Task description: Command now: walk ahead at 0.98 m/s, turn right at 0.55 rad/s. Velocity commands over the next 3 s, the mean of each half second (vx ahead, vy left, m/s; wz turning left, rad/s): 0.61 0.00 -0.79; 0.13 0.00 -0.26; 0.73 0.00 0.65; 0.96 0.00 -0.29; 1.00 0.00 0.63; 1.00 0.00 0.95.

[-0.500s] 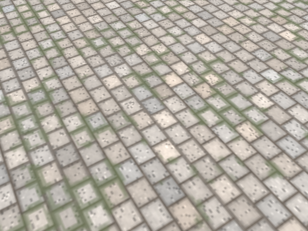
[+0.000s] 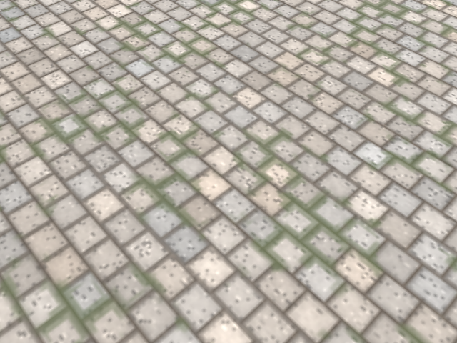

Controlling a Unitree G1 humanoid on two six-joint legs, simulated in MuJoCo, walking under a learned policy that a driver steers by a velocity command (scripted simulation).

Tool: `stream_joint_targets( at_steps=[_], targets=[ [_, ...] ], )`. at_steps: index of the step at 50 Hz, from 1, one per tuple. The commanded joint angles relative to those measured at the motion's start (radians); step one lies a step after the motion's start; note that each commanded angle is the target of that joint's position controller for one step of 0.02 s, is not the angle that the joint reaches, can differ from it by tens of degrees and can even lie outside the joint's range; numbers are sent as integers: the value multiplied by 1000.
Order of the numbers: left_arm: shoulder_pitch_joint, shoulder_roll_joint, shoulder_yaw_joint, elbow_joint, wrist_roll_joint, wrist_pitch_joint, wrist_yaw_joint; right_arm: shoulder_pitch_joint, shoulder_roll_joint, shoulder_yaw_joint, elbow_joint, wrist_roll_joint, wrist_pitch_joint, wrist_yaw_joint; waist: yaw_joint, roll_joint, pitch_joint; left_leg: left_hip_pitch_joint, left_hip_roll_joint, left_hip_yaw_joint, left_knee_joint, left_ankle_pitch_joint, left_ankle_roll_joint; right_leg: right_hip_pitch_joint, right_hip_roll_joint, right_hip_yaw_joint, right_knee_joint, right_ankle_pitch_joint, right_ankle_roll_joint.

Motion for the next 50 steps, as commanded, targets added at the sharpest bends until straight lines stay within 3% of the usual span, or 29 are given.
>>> stream_joint_targets(
  at_steps=[1,4,6,7,8,9,10,12,13,15,18,20,23,25,26,27,28,30,31,32,35,39,42,43,44,45,46,48,50],
  targets=[
    [-99,12,-15,-68,-6,-11,-8,-13,-108,0,-53,6,-29,-20,34,44,144,-199,248,37,-117,862,-67,221,64,-118,-162,116,-37],
    [-19,78,0,-44,3,-8,0,-5,-194,-14,-60,-12,-2,-67,94,129,31,20,290,77,130,1402,-106,336,180,-189,-226,-15,-64],
    [304,166,38,43,0,-1,7,-86,-250,-35,-92,-37,34,-88,258,165,-133,-5,324,62,581,1540,-103,636,222,-159,-230,-148,-108],
    [503,199,63,95,4,1,19,-163,-270,-48,-115,-33,45,-83,359,134,-175,-139,295,59,948,1343,-93,828,178,-63,-345,-150,-153],
    [461,208,85,95,-20,20,40,-250,-197,-40,-157,-35,23,-55,302,-84,-133,-480,95,15,1310,231,-92,1009,77,111,-313,-71,-151],
    [398,340,104,72,32,21,35,-135,-103,-14,-269,23,6,-44,133,-271,-266,-935,6,-148,1663,-245,-161,1326,-197,639,-322,332,-423],
    [374,310,113,45,17,23,44,-187,-133,-1,-285,13,-7,-46,168,-22,-335,-1011,64,-271,1623,-161,-129,1326,-222,750,-456,148,-438],
    [270,179,80,47,5,23,60,-262,-132,4,-307,-12,-9,-35,45,162,-42,-917,148,-258,1339,-83,-116,897,-133,558,-557,182,-298],
    [172,89,48,-36,-36,-18,34,-308,-143,-14,-339,19,-27,-26,24,171,-61,-863,121,-328,1341,-113,-120,810,-92,591,-588,145,-287],
    [101,131,52,-67,-52,-35,35,-300,-178,-28,-362,3,-10,-26,-40,154,-5,-754,167,-298,1104,-63,-143,609,-3,442,-607,246,-229],
    [150,205,77,-75,-48,-2,80,-472,-93,-2,-447,-21,-7,-45,9,103,9,-581,62,-176,665,109,-178,393,159,291,-501,454,-114],
    [236,217,89,-60,-54,39,104,-481,-79,-1,-467,7,7,-50,55,8,-99,-417,-43,-146,465,323,-184,381,212,292,-408,360,8],
    [220,173,84,-90,-59,64,115,-498,-139,-26,-502,34,26,-57,43,-100,-110,-329,-59,-207,305,422,-183,412,217,405,-301,105,85],
    [126,109,66,-151,-44,58,110,-271,-182,-48,-448,2,21,-68,-78,-91,-232,-67,97,-289,182,685,-104,403,264,339,31,-68,149],
    [187,6,33,-171,0,62,108,-190,-202,-41,-443,-22,32,-75,-52,83,-379,160,373,-559,337,1106,9,275,331,246,313,-817,153],
    [396,50,35,-178,-8,53,91,-203,-208,-29,-464,-73,37,-63,55,261,-495,177,583,-853,361,1385,184,251,306,317,577,-949,177],
    [480,156,47,-169,-37,62,68,-324,-242,-47,-469,-34,38,-54,122,301,-499,160,662,-1002,334,972,314,131,219,306,752,-834,194],
    [246,224,62,-164,-31,98,82,-432,-116,-13,-520,-14,66,-66,41,34,-291,-101,442,-735,247,397,200,86,129,207,713,-638,211],
    [187,193,56,-190,-30,112,90,-443,-126,-2,-509,-12,82,-63,57,2,-193,-268,359,-631,211,361,158,147,124,184,613,-610,210],
    [163,154,41,-206,-24,112,89,-446,-155,-10,-485,-10,92,-59,71,5,-122,-393,303,-543,184,399,131,216,120,156,487,-593,202],
    [170,66,4,-214,-18,82,87,-404,-189,-28,-441,-6,106,-46,70,110,-166,-449,239,-389,169,683,130,411,128,60,140,-597,189],
    [166,119,10,-200,-22,92,77,-364,-208,-37,-418,10,124,-39,56,194,-207,-401,301,-440,170,432,144,523,99,79,-120,-432,154],
    [162,140,23,-209,-1,101,67,-301,-172,-22,-392,12,131,-41,74,169,-137,-588,246,-402,196,9,30,724,101,67,-369,-338,71],
    [186,170,24,-219,23,102,72,-266,-107,-1,-387,-4,124,-34,68,40,-141,-719,175,-343,325,-163,-54,836,-69,254,-463,-374,16],
    [175,207,33,-200,54,100,68,-298,-85,0,-428,14,111,-29,52,-213,-114,-731,77,-216,442,-213,-100,650,-257,437,-580,-463,-98],
    [126,217,42,-214,57,85,70,-356,-188,-32,-432,22,111,-36,84,-168,-28,-690,114,-255,616,-192,-124,519,-262,447,-630,-540,-141],
    [128,242,55,-208,41,69,74,-339,-234,-55,-424,36,118,-42,81,-171,-17,-781,84,-234,765,-150,-125,556,-246,446,-660,-679,-129],
    [121,215,53,-192,-13,31,84,-257,-240,-74,-389,39,129,-51,57,-174,-3,-974,110,-296,952,-43,-128,689,-234,461,-694,-832,-70],
    [135,169,42,-176,-23,0,92,-239,-201,-70,-377,40,118,-44,46,-127,6,-1056,131,-299,1028,64,-127,758,-225,392,-714,-788,-35]
  ],
)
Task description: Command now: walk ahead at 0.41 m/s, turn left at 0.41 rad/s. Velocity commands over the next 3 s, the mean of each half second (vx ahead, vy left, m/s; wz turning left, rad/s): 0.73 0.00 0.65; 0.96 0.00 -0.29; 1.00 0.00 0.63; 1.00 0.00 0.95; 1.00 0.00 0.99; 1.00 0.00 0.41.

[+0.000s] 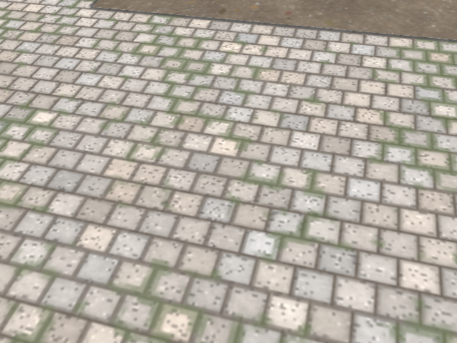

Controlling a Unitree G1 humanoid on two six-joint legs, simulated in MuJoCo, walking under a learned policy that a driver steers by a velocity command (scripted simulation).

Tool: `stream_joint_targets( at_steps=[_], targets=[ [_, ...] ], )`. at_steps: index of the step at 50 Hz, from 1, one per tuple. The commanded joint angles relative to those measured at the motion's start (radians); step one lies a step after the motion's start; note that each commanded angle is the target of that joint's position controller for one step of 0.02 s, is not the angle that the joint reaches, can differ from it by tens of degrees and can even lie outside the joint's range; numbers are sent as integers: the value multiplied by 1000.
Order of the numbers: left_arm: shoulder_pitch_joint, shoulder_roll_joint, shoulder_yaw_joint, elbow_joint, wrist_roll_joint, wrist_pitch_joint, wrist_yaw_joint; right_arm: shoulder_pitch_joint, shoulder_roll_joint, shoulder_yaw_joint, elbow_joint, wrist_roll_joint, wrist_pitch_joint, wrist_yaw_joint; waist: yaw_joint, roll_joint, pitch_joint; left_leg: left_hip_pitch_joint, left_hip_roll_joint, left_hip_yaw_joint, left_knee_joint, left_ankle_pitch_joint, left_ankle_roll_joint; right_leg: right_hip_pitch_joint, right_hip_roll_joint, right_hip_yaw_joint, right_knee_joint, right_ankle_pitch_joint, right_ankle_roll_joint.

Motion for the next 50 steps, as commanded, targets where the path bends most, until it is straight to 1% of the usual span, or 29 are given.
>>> stream_joint_targets(
  at_steps=[1,5,6,8,10,16,18,19,20,21,22,23,24,25,26,28,30,35,38,40,41,42,43,44,45,46,47,48,50],
  targets=[
    [4,158,59,-42,-17,-61,16,-37,-93,-39,-73,3,-30,2,33,-152,64,-369,73,-53,194,110,-5,219,-293,308,-337,-365,-109],
    [60,161,70,-13,-3,-83,17,-79,-67,-38,-104,2,-38,19,60,-133,65,-405,122,-29,209,198,-29,253,-303,167,-356,-259,-105],
    [114,192,73,8,35,-73,3,-105,-59,-37,-104,-97,-6,67,64,-38,81,-334,96,31,195,168,-29,173,-289,112,-387,-271,-98],
    [101,203,84,9,39,-75,-9,-118,-55,-39,-119,-74,21,109,56,-140,110,-323,117,32,148,197,-23,155,-298,49,-402,-278,-84],
    [93,212,89,14,36,-83,-7,-138,-68,-40,-133,-60,28,125,44,-167,125,-308,145,27,76,219,-7,162,-329,9,-416,-296,-72],
    [114,253,110,47,43,-73,1,-271,-70,-22,-183,-59,24,141,68,-165,178,-157,163,162,-199,56,110,234,-359,-164,-417,-290,-35],
    [125,268,114,60,47,-57,-4,-261,-79,-19,-179,-57,21,131,63,-155,168,-52,111,237,-256,-42,162,257,-351,-222,-327,-103,-35],
    [115,287,117,62,41,-49,-7,-159,-91,-26,-147,-53,14,117,10,-143,119,95,38,285,-271,-81,185,239,-340,-262,-159,220,-37],
    [96,294,115,63,29,-37,-14,56,-106,-43,-73,-48,-2,97,-107,-55,4,366,-50,300,-334,-49,210,169,-289,-333,189,569,-29],
    [113,227,86,46,39,-42,-19,287,-179,-66,5,-57,-15,79,-193,132,-110,693,7,106,-425,-193,218,-98,-236,-326,575,451,-7],
    [102,70,45,-42,40,-61,-43,250,-321,-80,-13,-46,-22,60,-105,491,-112,843,278,-502,-725,-581,282,-531,-50,-178,861,-303,48],
    [-63,150,52,-78,42,-72,-37,207,-284,-71,-53,-39,-29,50,-153,286,-65,784,325,-650,-845,-451,250,-643,-49,3,961,-232,31],
    [-80,174,56,-73,19,-76,-39,211,-257,-62,-29,-63,-33,41,-128,165,-20,776,357,-532,-785,-271,234,-692,-88,2,1003,-135,2],
    [-24,165,49,-28,14,-76,-38,174,-215,-52,-29,-71,-40,37,-77,48,-5,675,331,-410,-742,-176,206,-632,-139,9,939,-40,-17],
    [21,154,46,10,19,-67,-47,88,-164,-34,-39,-65,-50,39,-24,4,25,567,277,-297,-753,-131,167,-559,-169,23,882,36,-21],
    [91,141,46,57,10,-28,-66,41,-104,-7,-36,-49,-81,42,27,41,63,456,244,-168,-808,30,92,-474,-164,57,852,111,-10],
    [70,126,50,79,-13,-1,-73,51,-101,-5,-10,-48,-103,45,29,7,132,438,202,-9,-854,196,36,-516,-103,89,816,164,-10],
    [-89,94,30,43,-13,-16,-83,104,-48,23,48,-43,-125,37,21,32,189,533,136,259,-917,791,-13,-521,-6,-89,498,337,-58],
    [-80,89,15,39,-11,-17,-88,65,-84,24,61,-38,-134,9,69,44,140,590,162,331,-883,1221,-23,-328,41,-205,289,392,-100],
    [54,144,30,76,-15,-2,-79,32,-147,6,66,-47,-123,-23,153,96,47,688,202,338,-713,1539,-32,-168,95,-232,264,360,-117],
    [191,187,47,114,-14,8,-72,-12,-177,-6,56,-53,-108,-36,228,114,-10,692,219,330,-551,1644,-34,-40,124,-227,269,300,-132],
    [396,237,73,173,-12,16,-63,-89,-198,-16,33,-63,-91,-42,332,110,-72,627,229,312,-301,1653,-27,146,128,-188,262,240,-165],
    [612,266,100,234,-10,20,-47,-186,-201,-22,25,-56,-76,-40,461,47,-83,467,178,296,147,1371,1,336,42,-35,141,236,-260],
    [594,202,95,285,-34,31,-37,-308,-64,12,15,-59,-85,-11,440,-214,38,164,-71,277,593,144,55,413,-2,64,36,242,-266],
    [376,223,82,224,10,7,-37,-91,112,66,-51,-61,-102,12,107,-296,32,-121,-62,62,780,-154,77,439,-75,339,179,362,-303],
    [308,206,80,183,23,0,-25,22,75,79,-66,-41,-121,32,84,-252,-128,-227,-54,-51,765,-129,108,527,-244,684,-97,-84,-413],
    [272,141,73,171,32,-7,-18,-11,-24,66,-41,-46,-126,36,69,-30,23,-253,9,-32,676,-50,129,342,-288,717,-283,-396,-365],
    [208,108,62,169,37,-21,-17,-62,-50,55,-38,-52,-112,38,25,86,129,-212,56,-38,593,1,127,158,-279,632,-319,-436,-299],
    [206,115,49,187,29,-75,-9,-70,-18,67,-20,-60,-59,53,-12,119,218,-112,112,-96,465,70,109,-81,-219,460,-358,-355,-196]
  ],
)
Over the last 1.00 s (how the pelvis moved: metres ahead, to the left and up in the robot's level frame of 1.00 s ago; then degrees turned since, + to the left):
0.48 -0.04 0.01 -33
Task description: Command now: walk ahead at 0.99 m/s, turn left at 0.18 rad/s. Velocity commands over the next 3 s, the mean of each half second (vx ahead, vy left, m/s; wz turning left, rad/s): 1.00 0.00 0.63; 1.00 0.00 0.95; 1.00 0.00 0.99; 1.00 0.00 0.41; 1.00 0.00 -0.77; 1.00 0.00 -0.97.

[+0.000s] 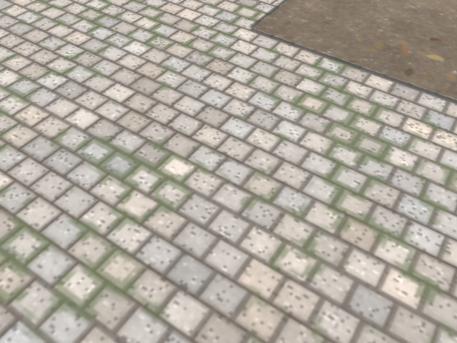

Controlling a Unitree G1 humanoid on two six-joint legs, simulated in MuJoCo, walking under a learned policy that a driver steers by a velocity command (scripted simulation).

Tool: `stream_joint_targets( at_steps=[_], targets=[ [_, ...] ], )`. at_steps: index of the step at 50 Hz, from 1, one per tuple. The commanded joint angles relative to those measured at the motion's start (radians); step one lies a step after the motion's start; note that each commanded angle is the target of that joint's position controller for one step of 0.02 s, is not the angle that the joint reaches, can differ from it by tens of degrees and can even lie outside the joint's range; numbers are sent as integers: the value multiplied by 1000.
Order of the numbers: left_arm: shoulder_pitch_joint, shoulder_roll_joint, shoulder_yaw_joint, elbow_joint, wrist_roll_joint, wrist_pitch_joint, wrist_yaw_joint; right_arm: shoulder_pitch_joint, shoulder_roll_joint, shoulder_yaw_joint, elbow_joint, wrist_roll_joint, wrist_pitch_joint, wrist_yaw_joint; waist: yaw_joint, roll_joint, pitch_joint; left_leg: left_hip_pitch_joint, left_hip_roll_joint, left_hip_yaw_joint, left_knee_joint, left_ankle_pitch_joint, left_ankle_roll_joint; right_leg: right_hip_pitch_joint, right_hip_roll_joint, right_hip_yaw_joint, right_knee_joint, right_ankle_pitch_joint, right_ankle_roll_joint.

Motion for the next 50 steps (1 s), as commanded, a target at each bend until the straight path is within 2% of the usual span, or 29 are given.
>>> stream_joint_targets(
  at_steps=[1,6,9,12,14,15,16,17,18,19,20,21,23,24,26,28,31,33,35,36,37,38,39,40,41,42,43,46,50],
  targets=[
    [-30,48,-8,-53,-2,-82,11,75,-98,-12,-39,3,46,28,-115,113,164,-215,109,-68,-121,79,-15,-125,-369,498,-537,-253,6],
    [74,56,-3,-15,-26,-128,-8,-145,-81,-12,-73,26,39,39,5,27,155,-276,83,102,-550,375,5,89,-230,81,-563,487,150],
    [100,51,-14,-3,-22,-126,4,-235,-51,1,-87,34,19,48,39,-27,115,-223,42,241,-786,470,45,256,-231,-35,-564,831,193],
    [84,101,-13,-7,-19,-111,45,-179,-95,-11,-54,20,17,55,-21,-121,25,-106,-58,317,-900,452,72,444,-294,-92,-431,1339,217],
    [10,156,4,-32,-6,-79,72,65,-174,-43,20,19,25,47,-168,-154,-100,119,-129,311,-904,341,94,475,-339,-94,-133,1536,223],
    [-73,181,15,-59,4,-62,75,299,-222,-70,91,22,30,38,-284,-164,-186,323,-129,263,-897,285,127,401,-355,-78,133,1533,212],
    [-183,208,29,-82,4,-50,71,517,-259,-101,145,24,37,22,-417,-123,-223,514,-62,145,-972,225,193,235,-310,-79,549,1263,194],
    [-293,85,4,-121,18,-72,40,468,-266,-120,164,49,54,7,-345,137,-127,636,6,1,-935,224,190,-130,-109,-23,902,76,171],
    [-145,-11,-30,-238,-27,-97,22,352,-365,-136,128,0,58,9,-136,276,-251,886,206,-517,-1000,248,436,-535,-76,157,1157,-194,231],
    [-181,29,-46,-254,-19,-119,19,315,-308,-138,98,-1,59,3,-178,86,-298,904,277,-737,-1223,-89,468,-638,-128,264,1097,-124,205],
    [-228,70,-43,-250,-12,-131,12,288,-219,-122,105,0,56,-6,-136,-85,-118,682,247,-666,-1315,-176,387,-610,-189,267,938,-34,185],
    [-261,63,-43,-260,6,-125,9,246,-185,-111,112,2,49,-6,-79,-140,-34,503,191,-562,-1333,-117,323,-537,-224,247,826,-17,188],
    [-252,51,-57,-266,49,-76,2,231,-177,-98,107,19,18,-15,-19,-139,38,278,108,-443,-1340,24,290,-437,-264,233,722,-30,223],
    [-261,45,-63,-279,52,-56,-3,227,-178,-94,104,26,5,-12,-6,-119,58,181,71,-389,-1354,38,277,-396,-282,212,645,-33,238],
    [-386,44,-75,-343,46,-45,-13,240,-217,-103,93,30,-14,-8,-34,-66,100,56,19,-325,-1398,163,262,-340,-292,152,440,62,261],
    [-504,25,-88,-389,23,-49,-22,278,-214,-108,98,34,-14,-5,-88,-11,107,43,-22,-279,-1383,344,214,-272,-270,124,225,259,260],
    [-579,23,-94,-423,3,-53,-19,354,-240,-123,108,43,-6,3,-166,51,45,212,-11,-292,-1328,585,159,-230,-205,105,38,412,235],
    [-587,37,-91,-440,-1,-58,-12,342,-250,-130,101,40,-3,-4,-162,68,21,297,4,-303,-1266,677,133,-169,-180,121,-75,406,217],
    [-454,105,-62,-407,-5,-64,7,304,-289,-140,88,36,-9,-8,-93,69,-93,329,3,-311,-1076,894,84,73,-133,137,-123,334,196],
    [-284,151,-39,-368,-13,-70,21,249,-332,-149,74,31,-14,-4,13,77,-183,294,-6,-311,-881,895,67,262,-148,160,-126,276,186],
    [-55,213,-8,-313,-6,-73,40,181,-315,-146,52,23,-26,1,133,66,-287,164,-40,-281,-636,767,55,510,-231,213,-67,148,168],
    [137,268,15,-273,24,-72,58,166,-139,-102,18,14,-33,-4,157,-146,-400,-23,-101,-178,-289,-60,67,728,-508,462,-59,-93,150],
    [13,334,34,-288,39,-66,43,309,-110,-76,-54,79,-24,-7,9,-456,-532,-265,-136,-76,-62,-224,41,813,-715,1063,-288,-300,26],
    [-108,197,25,-319,29,-57,33,222,-194,-81,-9,40,0,-19,23,-223,-354,-353,-34,-41,-49,-89,48,654,-631,972,-344,-468,26],
    [-158,110,3,-311,19,-55,29,141,-210,-88,-12,19,13,-7,24,-105,-208,-355,2,-14,-105,-7,39,510,-572,762,-337,-357,44],
    [-151,81,-3,-281,25,-55,25,101,-197,-88,-16,10,23,6,14,-19,-126,-339,29,0,-131,9,31,399,-537,627,-349,-170,55],
    [-115,70,-7,-241,21,-60,28,57,-169,-84,-38,-4,35,24,2,-13,-74,-331,59,-3,-155,7,30,325,-498,508,-363,-59,72],
    [-56,25,-16,-153,-14,-87,6,-13,-94,-58,-116,-6,72,50,-49,-89,-8,-382,114,13,-182,9,29,244,-482,303,-412,158,111],
    [-128,64,-9,-140,-13,-109,1,-128,-109,-41,-202,-2,80,75,-101,-91,58,-331,115,75,-396,226,28,130,-416,22,-500,376,152]
  ],
)
Over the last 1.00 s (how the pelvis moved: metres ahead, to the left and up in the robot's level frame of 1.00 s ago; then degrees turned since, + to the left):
0.57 0.35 -0.03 13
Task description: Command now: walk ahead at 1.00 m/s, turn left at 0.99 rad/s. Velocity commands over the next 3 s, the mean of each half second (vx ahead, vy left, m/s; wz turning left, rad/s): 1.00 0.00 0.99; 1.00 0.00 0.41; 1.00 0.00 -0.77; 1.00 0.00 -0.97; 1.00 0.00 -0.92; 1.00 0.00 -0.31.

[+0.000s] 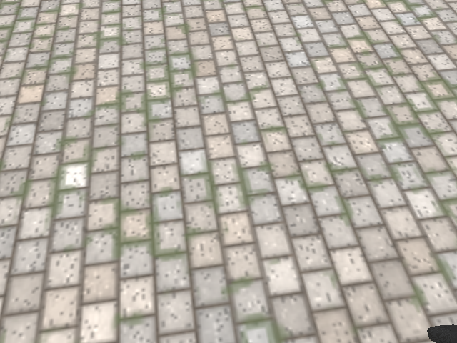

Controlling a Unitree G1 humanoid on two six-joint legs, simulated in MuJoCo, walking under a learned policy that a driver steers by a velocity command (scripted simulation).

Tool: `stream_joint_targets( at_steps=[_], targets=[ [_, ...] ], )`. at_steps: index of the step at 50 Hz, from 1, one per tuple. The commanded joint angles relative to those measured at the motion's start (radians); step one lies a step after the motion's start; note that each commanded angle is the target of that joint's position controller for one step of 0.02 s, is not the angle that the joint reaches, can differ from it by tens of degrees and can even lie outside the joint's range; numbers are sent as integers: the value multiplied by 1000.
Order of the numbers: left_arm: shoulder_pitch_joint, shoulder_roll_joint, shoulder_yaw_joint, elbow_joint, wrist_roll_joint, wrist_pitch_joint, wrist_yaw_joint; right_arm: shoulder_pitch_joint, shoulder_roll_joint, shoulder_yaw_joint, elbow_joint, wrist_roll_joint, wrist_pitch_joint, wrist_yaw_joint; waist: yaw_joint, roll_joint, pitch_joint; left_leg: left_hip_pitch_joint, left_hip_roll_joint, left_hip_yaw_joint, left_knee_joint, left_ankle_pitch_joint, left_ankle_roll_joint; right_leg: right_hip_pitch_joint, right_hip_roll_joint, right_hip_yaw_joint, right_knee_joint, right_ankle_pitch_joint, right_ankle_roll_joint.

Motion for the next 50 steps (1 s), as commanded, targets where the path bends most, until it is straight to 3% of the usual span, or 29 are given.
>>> stream_joint_targets(
  at_steps=[1,2,4,6,8,9,10,11,12,14,17,21,24,27,28,29,30,31,32,33,34,35,38,41,43,45,47,49,50],
  targets=[
    [-133,26,-14,-69,-1,-37,-7,-60,38,37,-112,2,-1,27,-89,-121,106,34,37,8,-188,159,9,-128,-210,21,-242,433,-71],
    [-110,31,-12,-56,-1,-35,-6,-82,39,39,-104,6,0,32,-71,-95,111,79,2,67,-253,191,22,-111,-164,-46,-248,514,-54],
    [-60,86,-4,-44,0,-35,-1,-136,42,47,-125,0,-6,40,-70,-102,144,160,-33,146,-395,189,57,-58,-201,-90,-202,875,-42],
    [-20,144,10,-49,-1,-12,13,-78,6,34,-94,1,-14,29,-105,-144,70,267,-112,194,-443,123,87,62,-216,-101,-52,1241,-34],
    [-68,207,26,-73,6,26,26,219,-58,-1,-11,4,-22,9,-263,-179,-91,598,-170,154,-458,32,131,26,-267,-74,347,1406,-54],
    [-103,202,27,-97,11,38,23,426,-105,-33,62,6,-25,-12,-338,-140,-179,881,-181,81,-530,-12,162,-138,-254,-56,664,1218,-55],
    [-121,131,20,-112,15,41,7,381,-168,-72,72,42,-9,-41,-273,70,-138,1021,-86,-117,-609,-100,183,-414,-54,-49,1064,199,-25],
    [-46,66,-5,-244,3,22,0,278,-294,-85,10,-3,10,-40,-126,199,-265,1248,169,-690,-749,-59,385,-785,38,95,1381,-180,25],
    [-161,106,-11,-279,3,-6,-1,347,-258,-87,-11,-4,17,-56,-199,4,-316,1230,203,-840,-910,-211,403,-867,1,261,1354,-97,16],
    [-219,84,-26,-282,10,-17,2,310,-160,-66,50,13,-13,-72,-96,-134,-36,875,142,-703,-983,-127,317,-806,-91,276,1101,-51,9],
    [-170,68,-33,-259,51,47,1,237,-94,-35,44,21,-58,-76,7,-145,33,539,26,-507,-996,18,280,-613,-137,272,910,-123,45],
    [-396,1,-61,-355,25,60,-18,238,-99,-40,48,23,-83,-60,-35,-85,102,312,-77,-408,-1061,32,225,-467,-124,222,536,186,58],
    [-449,12,-61,-363,-2,55,-24,276,-122,-54,61,35,-86,-47,-85,-41,62,375,-74,-412,-1032,189,168,-331,-67,212,334,405,31],
    [-412,66,-42,-352,-4,48,-12,307,-144,-64,72,33,-78,-55,-80,-24,13,553,-47,-462,-886,387,114,-243,-17,230,210,320,9],
    [-313,107,-24,-325,-4,43,-1,302,-170,-68,74,26,-76,-55,-29,-38,-58,594,-57,-452,-741,524,89,-134,17,221,208,214,-2],
    [-129,142,-4,-286,-1,38,13,262,-194,-72,72,24,-78,-50,89,-67,-152,542,-94,-408,-503,571,60,76,14,205,200,147,-13],
    [89,212,23,-253,20,32,37,229,-111,-47,48,24,-92,-47,181,-132,-274,386,-147,-341,-171,381,40,323,-147,353,205,-122,-42],
    [87,295,38,-252,59,32,36,310,47,-5,-8,63,-94,-50,82,-448,-384,94,-258,-223,119,-362,11,500,-452,908,-13,-473,-118],
    [-37,239,40,-265,38,40,28,283,-12,6,-11,41,-82,-60,38,-422,-302,-32,-163,-170,213,-265,24,388,-459,1099,-107,-584,-143],
    [-122,140,20,-276,29,46,25,212,-59,-3,4,18,-68,-57,35,-266,-168,-50,-95,-139,199,-167,22,256,-412,915,-88,-536,-140],
    [-140,92,10,-258,28,50,20,171,-62,-4,5,4,-58,-43,27,-151,-89,-32,-54,-116,156,-122,13,149,-366,738,-75,-354,-133],
    [-110,71,2,-222,28,45,15,123,-39,1,-6,-12,-53,-24,26,-121,-39,-1,-35,-120,119,-110,10,62,-306,621,-87,-205,-123],
    [-42,18,-17,-125,11,7,-10,109,51,34,-41,-16,-40,2,-33,-165,31,3,-47,-184,38,-131,-1,-56,-259,503,-133,-15,-149],
    [-55,67,-6,-100,-7,-8,-15,-20,12,43,-109,-24,-44,9,-70,-149,92,-55,-33,-148,-170,-35,-26,-93,-246,401,-222,126,-191],
    [-78,75,-3,-98,-18,-5,-21,-100,12,62,-132,-17,-56,30,-72,-121,110,148,-9,-21,-429,109,-39,-220,-176,296,-296,219,-174],
    [-46,133,11,-86,-25,-7,-30,-122,24,68,-126,-7,-62,35,-61,-122,107,361,-40,23,-506,145,-38,-278,-195,278,-340,401,-180],
    [-21,179,20,-70,-24,-5,-32,-79,-16,51,-105,-6,-65,12,-87,-120,59,444,-72,27,-568,81,-29,-155,-206,254,-217,723,-174],
    [-12,205,24,-58,-26,5,-24,208,-68,18,-14,-19,-73,-24,-232,-119,-119,786,-113,23,-642,7,-21,-164,-157,216,206,890,-145],
    [-15,155,11,-73,-26,4,-24,362,-138,-9,19,-40,-76,-49,-295,-74,-221,1029,41,-119,-645,-150,-16,-360,-93,203,518,629,-132]
  ],
)
Over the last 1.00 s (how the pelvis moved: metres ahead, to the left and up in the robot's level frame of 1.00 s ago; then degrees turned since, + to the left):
0.91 0.27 0.02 48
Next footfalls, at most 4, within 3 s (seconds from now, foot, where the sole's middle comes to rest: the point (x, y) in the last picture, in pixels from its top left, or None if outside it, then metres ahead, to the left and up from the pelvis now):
0.20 left None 0.36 0.06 -0.77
0.60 right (240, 245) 0.80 0.04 -0.77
1.00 left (116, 213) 0.91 0.47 -0.77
1.44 right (125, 122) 1.37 0.53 -0.77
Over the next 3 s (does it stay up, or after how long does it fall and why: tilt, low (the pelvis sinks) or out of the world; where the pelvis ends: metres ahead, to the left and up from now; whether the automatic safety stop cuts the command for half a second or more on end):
stays up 2.46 0.20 0.01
